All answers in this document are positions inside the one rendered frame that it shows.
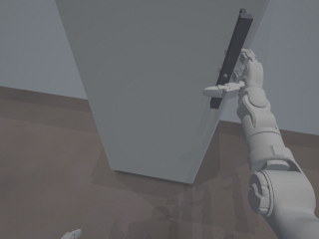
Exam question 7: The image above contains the robot right hand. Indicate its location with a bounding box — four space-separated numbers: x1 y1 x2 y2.
203 48 264 100

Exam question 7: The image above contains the robot right forearm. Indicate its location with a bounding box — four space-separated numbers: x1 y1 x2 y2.
236 87 316 212

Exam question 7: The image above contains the fridge door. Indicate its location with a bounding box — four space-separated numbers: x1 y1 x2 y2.
55 0 266 184

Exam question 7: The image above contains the right robot upper arm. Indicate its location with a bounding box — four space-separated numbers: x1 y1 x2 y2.
247 169 319 239

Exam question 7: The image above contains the handle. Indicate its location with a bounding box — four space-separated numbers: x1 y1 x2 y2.
210 8 253 110

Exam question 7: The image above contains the robot left hand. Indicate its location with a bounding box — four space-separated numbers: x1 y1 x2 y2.
61 229 82 239

